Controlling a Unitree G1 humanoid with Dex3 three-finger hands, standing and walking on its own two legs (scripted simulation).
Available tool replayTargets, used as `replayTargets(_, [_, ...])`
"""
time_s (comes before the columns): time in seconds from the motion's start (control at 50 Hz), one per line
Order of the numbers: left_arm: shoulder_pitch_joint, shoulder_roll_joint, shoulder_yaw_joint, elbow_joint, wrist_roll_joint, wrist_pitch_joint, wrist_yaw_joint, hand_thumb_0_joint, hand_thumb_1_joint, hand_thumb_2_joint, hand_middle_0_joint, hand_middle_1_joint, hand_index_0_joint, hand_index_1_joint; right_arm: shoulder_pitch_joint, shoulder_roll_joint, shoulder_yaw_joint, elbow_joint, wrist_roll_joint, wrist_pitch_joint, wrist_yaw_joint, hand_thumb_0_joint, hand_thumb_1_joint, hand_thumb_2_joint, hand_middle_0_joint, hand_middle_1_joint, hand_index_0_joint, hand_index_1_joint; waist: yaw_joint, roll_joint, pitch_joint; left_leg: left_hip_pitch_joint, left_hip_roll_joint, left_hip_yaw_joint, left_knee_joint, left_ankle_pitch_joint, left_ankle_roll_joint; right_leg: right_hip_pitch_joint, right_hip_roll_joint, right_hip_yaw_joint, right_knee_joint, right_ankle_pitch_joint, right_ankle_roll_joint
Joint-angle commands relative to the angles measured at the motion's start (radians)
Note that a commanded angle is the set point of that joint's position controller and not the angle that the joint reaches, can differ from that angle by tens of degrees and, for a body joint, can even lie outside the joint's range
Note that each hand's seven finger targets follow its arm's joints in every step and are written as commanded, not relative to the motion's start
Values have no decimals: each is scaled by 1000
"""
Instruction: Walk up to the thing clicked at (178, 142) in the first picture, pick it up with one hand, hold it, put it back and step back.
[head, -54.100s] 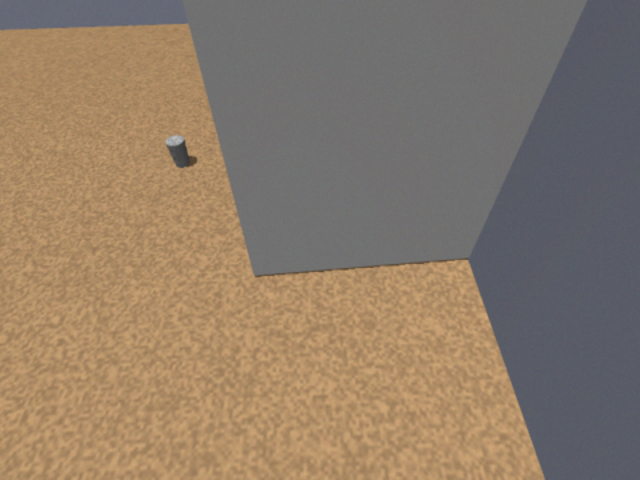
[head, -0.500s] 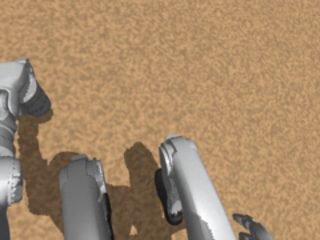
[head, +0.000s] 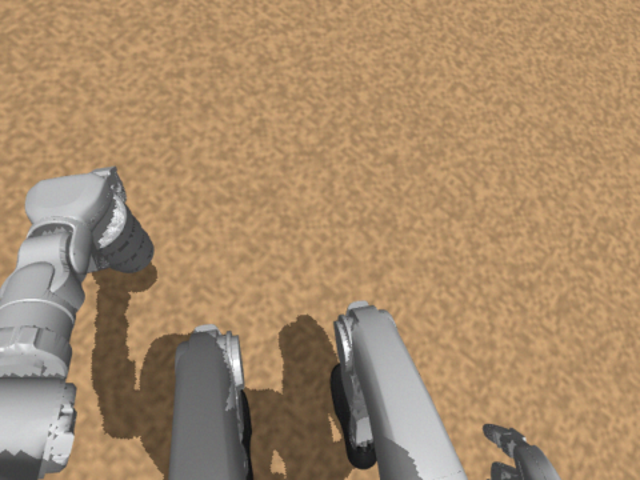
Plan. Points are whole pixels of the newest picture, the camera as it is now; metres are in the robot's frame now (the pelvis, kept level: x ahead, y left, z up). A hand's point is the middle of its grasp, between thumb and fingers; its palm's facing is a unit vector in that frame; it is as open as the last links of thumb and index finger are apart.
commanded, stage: lift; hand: left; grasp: from above
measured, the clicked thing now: (113, 237) +0.46 +0.25 -0.18
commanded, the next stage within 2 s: hold in 1.02 s
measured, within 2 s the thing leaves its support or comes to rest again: neither
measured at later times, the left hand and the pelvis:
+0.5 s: hand (1, 236) +0.38 +0.25 +0.07, palm faces -0.46 -0.10 -0.88, open 11.4 cm; pelvis +0.03 +0.00 +0.17, yaw +3 degrees
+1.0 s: hand out of the picture +0.37 +0.24 +0.17, palm faces -0.44 -0.10 -0.89, open 11.3 cm; pelvis +0.06 +0.01 +0.26, yaw +3 degrees
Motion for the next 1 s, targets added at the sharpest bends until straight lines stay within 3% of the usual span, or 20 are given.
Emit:
replayTargets(0.0, [-331,216,56,-273,-22,14,56,0,471,1308,-820,-1240,-832,-1227,150,-193,-86,-35,4,-20,-31,0,-920,-909,199,300,199,300,13,242,-682,709,9,-13,-379,169,4,351,21,-53,-270,182,-71])
replayTargets(0.02, [-327,227,63,-291,-27,16,59,0,458,1334,-821,-1239,-827,-1232,146,-191,-90,-35,6,-21,-35,0,-919,-909,199,300,199,300,11,229,-673,717,7,-9,-392,167,6,380,20,-49,-295,183,-70])
replayTargets(0.1, [-241,165,36,-302,-41,28,59,0,442,1303,-803,-1241,-813,-1229,124,-166,-89,-25,12,-26,-50,0,-922,-909,199,300,199,300,11,170,-620,740,0,28,-442,191,15,493,22,-28,-403,201,-65])
replayTargets(0.16, [-184,172,45,-322,-43,38,62,0,424,1298,-792,-1225,-800,-1216,110,-162,-93,-22,18,-27,-61,0,-919,-908,199,300,199,300,36,156,-628,846,4,19,-513,232,10,566,21,-26,-462,218,-65])
replayTargets(0.2, [-163,138,25,-343,-52,43,63,0,420,1315,-783,-1253,-792,-1243,96,-148,-92,-27,22,-28,-69,0,-921,-909,199,300,199,300,32,141,-585,860,3,28,-560,205,10,623,23,-20,-517,209,-64])
replayTargets(0.26, [-134,142,33,-362,-52,50,73,0,419,1333,-803,-1215,-801,-1217,81,-144,-93,-25,29,-31,-84,0,-917,-908,199,300,199,300,51,144,-559,943,6,23,-653,172,3,699,26,-13,-585,189,-64])
replayTargets(0.36, [-67,96,10,-306,-53,51,83,0,413,1353,-810,-1207,-801,-1216,78,-122,-84,2,36,-46,-109,0,-918,-909,199,300,199,300,42,81,-427,988,0,41,-745,194,9,834,28,10,-720,209,-59])
replayTargets(0.56, [2,0,-50,-226,-45,38,110,0,401,1337,-805,-1194,-795,-1206,90,-120,-89,24,34,-76,-117,0,-917,-910,199,300,199,300,68,50,-328,1200,-1,46,-949,298,4,1029,29,18,-918,299,-60])
replayTargets(0.6, [4,28,-33,-218,-39,41,118,0,399,1351,-804,-1200,-793,-1213,90,-126,-93,19,33,-76,-114,0,-917,-910,199,300,199,300,78,45,-316,1247,1,47,-989,304,2,1067,29,14,-954,304,-58])
replayTargets(0.64, [1,2,-50,-240,-41,40,122,0,404,1354,-809,-1193,-796,-1207,90,-121,-92,19,32,-76,-111,0,-915,-909,199,300,199,300,83,55,-317,1286,1,46,-1018,343,-1,1098,28,15,-975,336,-60])
replayTargets(0.68, [25,23,-34,-238,-33,45,129,0,385,1370,-797,-1193,-781,-1211,93,-127,-95,12,34,-73,-109,0,-913,-908,200,300,199,300,94,39,-296,1316,-1,48,-1053,354,0,1138,28,17,-1011,346,-59])
replayTargets(0.86, [46,-12,-52,-310,-45,62,128,0,375,1307,-789,-1148,-777,-1162,75,-121,-103,14,33,-74,-107,0,-911,-906,200,300,199,300,106,55,-274,1468,4,52,-1166,470,-12,1266,26,22,-1115,436,-59])
replayTargets(0.98, [72,-19,-57,-310,-57,72,114,0,393,1301,-803,-1137,-793,-1149,63,-126,-109,7,39,-74,-106,0,-907,-903,200,300,200,300,108,10,-235,1524,0,59,-1230,489,-8,1346,23,29,-1193,461,-54])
